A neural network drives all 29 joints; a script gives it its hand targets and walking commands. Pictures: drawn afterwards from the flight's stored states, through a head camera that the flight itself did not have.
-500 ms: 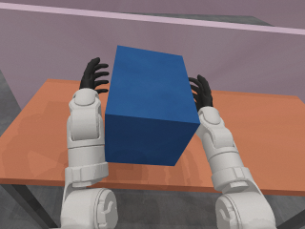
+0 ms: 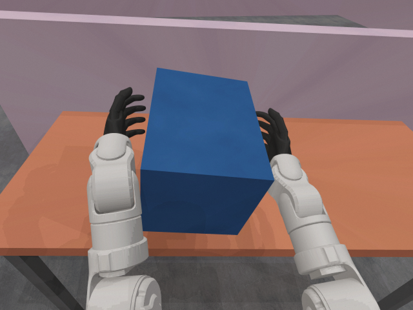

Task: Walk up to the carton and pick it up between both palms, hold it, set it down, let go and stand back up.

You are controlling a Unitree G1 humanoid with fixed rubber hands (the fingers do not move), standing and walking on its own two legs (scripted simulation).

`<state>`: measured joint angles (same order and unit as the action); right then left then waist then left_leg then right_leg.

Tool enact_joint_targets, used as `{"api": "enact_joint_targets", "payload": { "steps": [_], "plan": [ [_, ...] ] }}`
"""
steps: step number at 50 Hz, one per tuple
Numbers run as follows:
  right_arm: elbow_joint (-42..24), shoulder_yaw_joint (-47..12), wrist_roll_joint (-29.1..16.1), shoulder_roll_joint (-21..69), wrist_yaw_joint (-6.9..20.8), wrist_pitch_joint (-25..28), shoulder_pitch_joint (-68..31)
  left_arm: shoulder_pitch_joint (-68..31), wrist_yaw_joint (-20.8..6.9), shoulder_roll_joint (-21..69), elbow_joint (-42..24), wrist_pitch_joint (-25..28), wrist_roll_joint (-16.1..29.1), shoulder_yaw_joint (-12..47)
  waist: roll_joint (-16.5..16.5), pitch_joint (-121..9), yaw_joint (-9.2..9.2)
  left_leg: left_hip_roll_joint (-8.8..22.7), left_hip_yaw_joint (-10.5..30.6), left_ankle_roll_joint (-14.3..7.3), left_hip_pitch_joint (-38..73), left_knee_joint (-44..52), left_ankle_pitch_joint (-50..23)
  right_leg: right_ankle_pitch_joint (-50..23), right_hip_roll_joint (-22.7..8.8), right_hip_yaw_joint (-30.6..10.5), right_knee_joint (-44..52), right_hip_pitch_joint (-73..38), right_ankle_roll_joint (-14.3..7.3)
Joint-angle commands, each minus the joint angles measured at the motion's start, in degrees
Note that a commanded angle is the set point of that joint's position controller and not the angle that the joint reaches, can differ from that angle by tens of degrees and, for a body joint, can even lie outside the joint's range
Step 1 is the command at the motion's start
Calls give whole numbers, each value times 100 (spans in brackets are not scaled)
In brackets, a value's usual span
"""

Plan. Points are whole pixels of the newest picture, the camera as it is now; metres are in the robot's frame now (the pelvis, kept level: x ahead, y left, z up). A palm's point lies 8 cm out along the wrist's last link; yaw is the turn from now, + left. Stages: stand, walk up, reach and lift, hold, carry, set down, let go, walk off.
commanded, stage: hold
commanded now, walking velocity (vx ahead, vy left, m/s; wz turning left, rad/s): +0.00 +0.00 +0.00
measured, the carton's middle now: (197, 151) +0.39 +0.00 +0.14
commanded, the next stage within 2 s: none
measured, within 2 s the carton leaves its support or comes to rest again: neither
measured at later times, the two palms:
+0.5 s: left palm (120, 125) +0.37 +0.14 +0.22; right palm (275, 139) +0.36 -0.14 +0.18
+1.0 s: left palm (117, 136) +0.34 +0.14 +0.22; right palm (277, 152) +0.34 -0.14 +0.17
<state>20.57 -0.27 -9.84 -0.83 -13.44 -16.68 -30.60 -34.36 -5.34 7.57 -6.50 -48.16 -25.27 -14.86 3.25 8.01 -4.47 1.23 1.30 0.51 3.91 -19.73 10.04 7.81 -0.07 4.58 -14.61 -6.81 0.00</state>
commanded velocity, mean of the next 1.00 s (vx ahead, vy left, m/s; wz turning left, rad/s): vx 0.00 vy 0.00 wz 0.00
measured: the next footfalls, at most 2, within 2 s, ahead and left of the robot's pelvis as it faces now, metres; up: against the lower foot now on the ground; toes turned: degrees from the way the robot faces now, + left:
none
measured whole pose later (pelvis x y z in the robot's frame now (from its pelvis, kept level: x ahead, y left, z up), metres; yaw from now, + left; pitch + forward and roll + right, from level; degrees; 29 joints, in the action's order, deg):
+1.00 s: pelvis +0.00 +0.00 +0.00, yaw +0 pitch -13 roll -1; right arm 19.7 -0.5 -10.2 -0.9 -13.5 -16.1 -30.0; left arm -33.8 -5.3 7.6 -7.6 -48.3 -25.3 -14.4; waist 3.2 8.3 -4.3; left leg 1.3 1.3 0.6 3.4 -20.1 10.1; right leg 7.7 0.0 4.6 -14.6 -6.5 0.0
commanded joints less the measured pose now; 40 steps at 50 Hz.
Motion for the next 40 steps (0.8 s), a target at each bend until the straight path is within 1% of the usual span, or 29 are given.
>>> {"api": "enact_joint_targets", "payload": {
  "steps": [1,3,5,7,9,10,11,12,13,15,16,17,19,20,23,25,26,27,28,29,30,31,32,33,35,36,37,39,40],
  "plan": [
    [-1625,-1661,-113,2613,841,674,-5114,-3072,-562,2455,323,307,926,2380,-376,-2138,-3,-229,-417,-12,-359,406,-794,-5,357,248,74,-205,82],
    [-1429,-1502,-6,2615,915,744,-5370,-3212,-523,2399,576,366,902,2263,-422,-2249,77,-204,-428,-77,-479,556,-265,370,321,233,81,-124,69],
    [-1165,-1303,97,2624,980,783,-5466,-3431,-479,2483,720,426,906,2265,-520,-2340,-5,-143,-405,-87,-643,655,155,547,327,258,27,-132,52],
    [-903,-1151,218,2605,1022,823,-5769,-3551,-474,2440,1155,477,902,2158,-473,-2371,46,-119,-414,-145,-761,734,501,799,303,228,63,-81,24],
    [-489,-974,338,2587,1061,826,-5633,-3513,-464,2341,1332,514,817,1951,-398,-2215,82,-134,-455,-191,-801,793,575,831,278,230,80,-4,65],
    [-331,-874,399,2592,1056,815,-5620,-3554,-499,2361,1534,518,789,1839,-361,-2148,28,-126,-458,-221,-817,850,744,905,271,210,139,-40,54],
    [-405,-885,430,2705,1036,854,-5635,-3644,-512,2405,1435,573,861,1888,-276,-2280,-3,-144,-491,-236,-768,828,603,762,262,188,133,-102,75],
    [-335,-834,443,2675,1016,862,-5678,-3531,-541,2321,1624,573,802,1720,-202,-2275,20,-170,-501,-246,-724,815,530,710,254,195,155,-125,77],
    [-266,-870,434,2734,1020,892,-5818,-3604,-546,2307,1691,616,831,1754,-251,-2382,108,-182,-516,-259,-743,773,494,758,248,176,118,-72,109],
    [-262,-877,398,2814,1004,940,-5902,-3705,-531,2398,1626,655,847,1761,-291,-2491,66,-194,-509,-247,-603,738,278,622,251,174,119,-153,85],
    [-200,-844,427,2801,972,946,-5801,-3604,-532,2429,1670,667,850,1782,-294,-2309,-24,-209,-505,-218,-614,698,179,551,244,200,154,-147,69],
    [-325,-910,371,2871,966,986,-5846,-3723,-529,2431,1519,693,904,1859,-366,-2524,8,-225,-530,-178,-488,619,-80,335,260,185,114,-201,78],
    [-246,-947,298,2868,931,970,-5781,-3481,-527,2436,1662,675,812,1736,-396,-2358,57,-267,-513,-195,-451,578,-318,191,244,179,131,-226,74],
    [-327,-1087,223,2935,901,981,-5651,-3514,-528,2443,1335,712,864,1852,-425,-2559,39,-271,-507,-157,-279,511,-724,-146,268,200,94,-365,102],
    [-680,-1546,-73,2905,777,962,-5558,-3198,-513,2423,1116,665,896,2056,-492,-2803,59,-333,-476,-63,160,177,-1727,-876,304,182,22,-558,133],
    [-862,-1713,-153,2951,692,879,-5289,-3104,-555,2381,887,620,913,2143,-424,-2659,-28,-349,-475,-24,269,123,-1998,-1341,298,157,-8,-648,198],
    [-1114,-1797,-177,2936,640,874,-5304,-3081,-591,2355,745,597,915,2168,-332,-2781,-13,-362,-453,-18,270,78,-2135,-1544,325,176,-54,-821,215],
    [-1397,-1937,-302,2990,598,879,-5364,-3173,-589,2435,544,610,1016,2384,-409,-2773,-92,-378,-432,19,269,-1,-2203,-1657,333,163,-104,-799,232],
    [-1467,-2050,-388,3000,584,850,-5185,-3001,-574,2366,330,600,995,2403,-445,-2810,25,-372,-430,44,353,-16,-2464,-1952,341,170,-130,-830,258],
    [-1699,-2146,-422,2990,552,826,-5219,-2986,-588,2347,261,584,1056,2528,-331,-2831,-42,-392,-398,56,353,-88,-2523,-2048,346,157,-132,-918,271],
    [-1753,-2234,-464,2956,519,761,-5087,-2857,-599,2396,269,526,1031,2534,-334,-2718,-83,-384,-379,75,386,-110,-2596,-2198,347,159,-151,-881,283],
    [-1917,-2294,-511,2939,494,716,-4949,-2718,-602,2392,119,478,1031,2531,-335,-2706,-71,-398,-380,54,402,-114,-2671,-2380,349,163,-164,-945,293],
    [-1761,-2269,-455,2847,491,635,-4896,-2678,-627,2255,269,432,931,2384,-261,-2377,2,-403,-372,23,309,-69,-2458,-2282,309,129,-114,-887,316],
    [-1889,-2360,-478,2867,479,620,-4620,-2425,-649,2251,43,388,914,2385,-162,-2434,-34,-400,-341,20,373,-80,-2677,-2638,308,169,-159,-1015,333],
    [-1977,-2396,-496,2782,430,523,-4463,-2324,-683,2250,-58,310,910,2434,-146,-2305,-94,-416,-358,36,358,-73,-2590,-2542,322,151,-157,-970,347],
    [-1898,-2331,-462,2704,438,493,-4422,-2337,-715,2160,-10,285,821,2313,-50,-1989,-46,-417,-381,19,231,-5,-2365,-2384,313,172,-87,-926,366],
    [-1905,-2328,-486,2718,445,475,-4345,-2339,-732,2155,-67,247,812,2281,-132,-2032,-73,-415,-353,35,267,-6,-2424,-2440,306,190,-127,-935,358],
    [-1895,-2211,-454,2560,466,446,-4281,-2293,-750,2149,-173,194,772,2314,-200,-1891,-76,-380,-358,75,260,-2,-2458,-2090,344,198,-99,-822,326],
    [-2077,-2269,-473,2571,478,467,-4412,-2348,-749,2207,-174,173,799,2371,-196,-1974,-92,-384,-376,74,296,-1,-2459,-2039,348,194,-61,-772,308]
  ]
}}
